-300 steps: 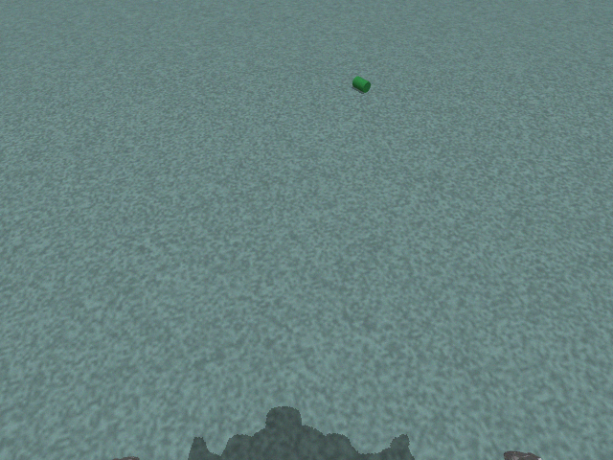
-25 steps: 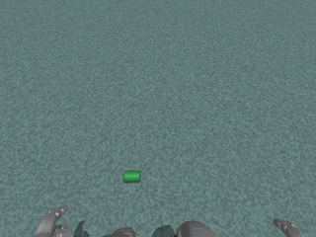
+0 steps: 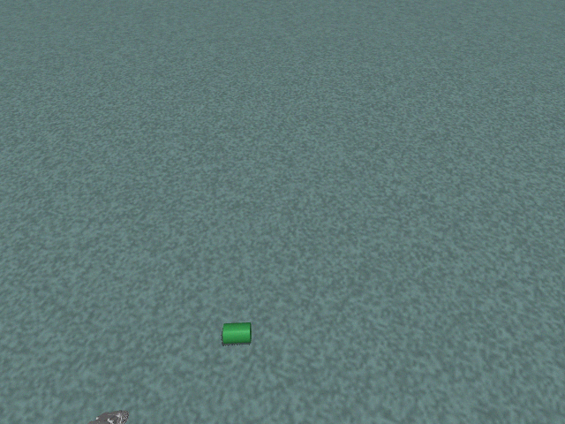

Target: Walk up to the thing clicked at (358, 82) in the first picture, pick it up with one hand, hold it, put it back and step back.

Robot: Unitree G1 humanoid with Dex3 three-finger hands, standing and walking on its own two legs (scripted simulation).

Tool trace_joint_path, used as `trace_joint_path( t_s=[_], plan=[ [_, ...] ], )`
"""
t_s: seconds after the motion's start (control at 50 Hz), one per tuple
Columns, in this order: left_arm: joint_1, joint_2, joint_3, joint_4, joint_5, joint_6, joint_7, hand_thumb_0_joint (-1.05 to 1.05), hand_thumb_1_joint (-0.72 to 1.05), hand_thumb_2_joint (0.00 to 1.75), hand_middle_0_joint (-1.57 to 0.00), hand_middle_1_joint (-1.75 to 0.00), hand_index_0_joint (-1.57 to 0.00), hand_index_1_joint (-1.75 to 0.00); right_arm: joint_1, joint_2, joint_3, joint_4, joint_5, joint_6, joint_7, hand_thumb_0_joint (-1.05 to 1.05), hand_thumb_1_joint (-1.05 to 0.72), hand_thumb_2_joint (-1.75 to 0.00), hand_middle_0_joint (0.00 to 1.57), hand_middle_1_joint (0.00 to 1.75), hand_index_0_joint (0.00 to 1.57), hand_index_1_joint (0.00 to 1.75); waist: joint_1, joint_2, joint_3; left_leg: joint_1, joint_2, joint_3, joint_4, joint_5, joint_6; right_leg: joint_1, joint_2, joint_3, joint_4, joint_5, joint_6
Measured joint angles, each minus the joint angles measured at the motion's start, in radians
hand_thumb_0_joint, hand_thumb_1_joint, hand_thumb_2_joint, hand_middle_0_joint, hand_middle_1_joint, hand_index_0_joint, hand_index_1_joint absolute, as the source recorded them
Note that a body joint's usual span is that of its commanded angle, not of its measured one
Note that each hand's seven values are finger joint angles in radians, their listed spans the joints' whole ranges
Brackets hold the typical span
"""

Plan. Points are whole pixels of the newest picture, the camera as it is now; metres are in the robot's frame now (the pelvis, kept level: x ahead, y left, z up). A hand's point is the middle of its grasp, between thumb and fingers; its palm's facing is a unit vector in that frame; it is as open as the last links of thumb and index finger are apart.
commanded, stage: walk up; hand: left
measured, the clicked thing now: (237, 332) +0.49 +0.18 -0.74
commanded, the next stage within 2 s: stand in 0.54 s
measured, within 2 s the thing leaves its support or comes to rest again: neither
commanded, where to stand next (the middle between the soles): +0.12 -0.05 m, yaw +1 degrees
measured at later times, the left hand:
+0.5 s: hand out of the picture +0.11 +0.25 -0.15, palm faces -0.03 -0.95 -0.32, open 7.4 cm
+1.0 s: hand out of the picture +0.11 +0.26 -0.14, palm faces +0.01 -0.94 -0.35, open 7.4 cm
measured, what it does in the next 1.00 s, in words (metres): stands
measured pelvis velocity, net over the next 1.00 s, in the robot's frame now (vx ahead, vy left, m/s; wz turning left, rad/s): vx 0.01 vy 0.00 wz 0.02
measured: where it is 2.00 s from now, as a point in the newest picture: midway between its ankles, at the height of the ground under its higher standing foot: outside the picture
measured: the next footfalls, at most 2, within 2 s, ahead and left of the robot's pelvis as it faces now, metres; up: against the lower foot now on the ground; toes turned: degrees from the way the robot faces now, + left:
none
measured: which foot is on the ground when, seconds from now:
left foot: down 0.00-1.00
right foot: down 0.00-1.00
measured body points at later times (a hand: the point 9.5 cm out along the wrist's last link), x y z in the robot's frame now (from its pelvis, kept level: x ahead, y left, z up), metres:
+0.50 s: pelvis +0.01 +0.00 +0.00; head +0.03 +0.00 +0.45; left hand +0.11 +0.30 -0.13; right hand +0.09 -0.32 -0.12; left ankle -0.01 +0.13 -0.74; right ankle +0.03 -0.10 -0.74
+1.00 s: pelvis +0.01 +0.00 +0.01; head +0.02 -0.01 +0.46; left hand +0.11 +0.30 -0.11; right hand +0.10 -0.29 -0.13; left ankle -0.01 +0.13 -0.74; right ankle +0.03 -0.10 -0.74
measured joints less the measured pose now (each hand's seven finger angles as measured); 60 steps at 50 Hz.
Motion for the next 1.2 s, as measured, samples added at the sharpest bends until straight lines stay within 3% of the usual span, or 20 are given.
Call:
trace_joint_path(
  t_s=[0.42,0.72,1.2],
  plan=[
    [-0.004,0.007,0.007,0.018,0.007,0.002,0.003,0.00,0.90,0.90,-0.20,-0.30,-0.20,-0.30,-0.043,0.001,-0.015,-0.001,-0.001,0.010,-0.002,0.01,-0.90,-0.90,0.20,0.30,0.21,0.30,0.007,0.006,0.003,0.037,0.012,0.016,-0.044,0.004,-0.007,0.031,0.015,0.014,-0.046,0.011,-0.003],
    [-0.027,-0.021,-0.012,0.052,-0.006,-0.038,0.030,0.00,0.90,0.90,-0.20,-0.30,-0.20,-0.30,-0.061,0.014,-0.005,0.021,0.000,0.039,0.017,0.01,-0.90,-0.90,0.20,0.30,0.20,0.30,-0.018,0.033,0.007,0.077,0.006,-0.004,-0.107,0.031,-0.008,0.088,0.011,-0.006,-0.125,0.038,0.002],
    [-0.001,-0.010,-0.018,0.079,-0.006,-0.047,0.041,0.00,0.90,0.90,-0.20,-0.30,-0.20,-0.30,-0.053,0.027,-0.008,0.032,-0.006,0.036,0.028,0.01,-0.90,-0.90,0.20,0.30,0.20,0.30,-0.002,0.034,-0.012,0.090,-0.013,-0.022,-0.142,0.060,0.001,0.105,-0.007,-0.022,-0.152,0.056,0.011]
  ],
)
